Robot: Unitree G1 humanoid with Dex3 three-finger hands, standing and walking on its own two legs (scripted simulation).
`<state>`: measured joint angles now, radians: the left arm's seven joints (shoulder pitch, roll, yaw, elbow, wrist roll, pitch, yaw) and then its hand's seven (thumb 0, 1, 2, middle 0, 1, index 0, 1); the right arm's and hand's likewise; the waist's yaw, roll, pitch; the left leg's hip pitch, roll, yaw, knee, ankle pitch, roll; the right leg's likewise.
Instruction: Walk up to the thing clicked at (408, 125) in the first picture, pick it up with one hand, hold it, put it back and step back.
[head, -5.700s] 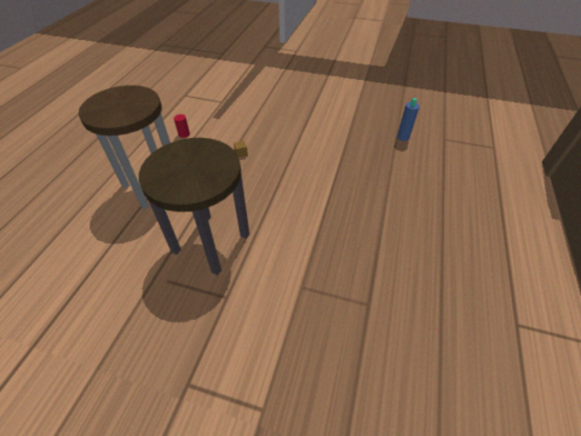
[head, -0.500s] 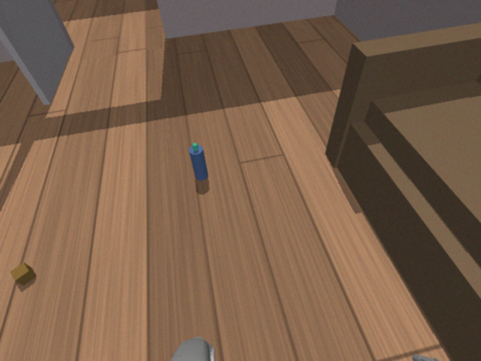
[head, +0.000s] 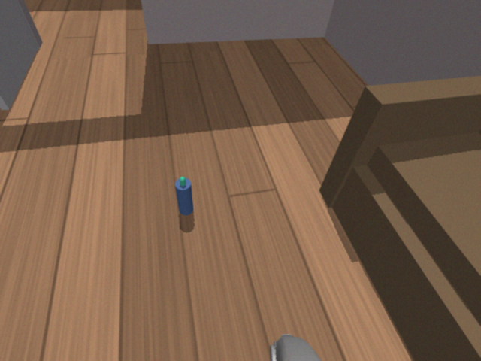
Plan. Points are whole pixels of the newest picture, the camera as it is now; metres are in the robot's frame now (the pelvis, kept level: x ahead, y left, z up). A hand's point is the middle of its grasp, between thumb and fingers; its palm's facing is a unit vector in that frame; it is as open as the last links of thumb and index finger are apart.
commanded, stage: walk up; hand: left
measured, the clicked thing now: (184, 194) +0.92 +0.22 -0.65
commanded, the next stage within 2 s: none
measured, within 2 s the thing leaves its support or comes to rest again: neither
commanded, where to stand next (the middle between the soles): +0.59 +0.00 m, yaw +1 degrees
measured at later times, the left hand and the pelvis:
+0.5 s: hand (123, 306) +0.24 +0.22 -0.12, palm faces +0.02 -0.92 -0.39, open 7.4 cm; pelvis +0.19 -0.05 +0.00, yaw +2 degrees
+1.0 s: hand (109, 248) +0.38 +0.29 -0.16, palm faces +0.00 -0.95 -0.31, open 7.4 cm; pelvis +0.35 +0.02 +0.00, yaw +3 degrees
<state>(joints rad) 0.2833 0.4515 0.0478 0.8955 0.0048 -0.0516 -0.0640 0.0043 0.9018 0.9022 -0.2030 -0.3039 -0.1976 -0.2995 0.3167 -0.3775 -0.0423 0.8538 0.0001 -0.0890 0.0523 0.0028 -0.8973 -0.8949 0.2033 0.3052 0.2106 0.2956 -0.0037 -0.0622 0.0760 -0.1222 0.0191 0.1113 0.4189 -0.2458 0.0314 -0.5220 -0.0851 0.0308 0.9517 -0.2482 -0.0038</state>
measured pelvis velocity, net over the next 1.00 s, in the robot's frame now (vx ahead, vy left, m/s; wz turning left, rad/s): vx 0.35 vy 0.02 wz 0.05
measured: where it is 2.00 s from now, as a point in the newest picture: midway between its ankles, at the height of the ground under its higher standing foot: (228, 291)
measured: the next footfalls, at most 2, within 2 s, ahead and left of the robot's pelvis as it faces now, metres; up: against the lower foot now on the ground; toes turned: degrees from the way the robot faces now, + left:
right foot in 0.20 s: +0.25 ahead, -0.15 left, +0.00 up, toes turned -4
left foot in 0.70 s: +0.40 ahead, +0.12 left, +0.00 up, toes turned +8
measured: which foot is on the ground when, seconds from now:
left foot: down 0.00-0.22, up 0.24-0.68, down 0.70-1.00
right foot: up 0.00-0.18, down 0.20-0.74, up 0.76-1.00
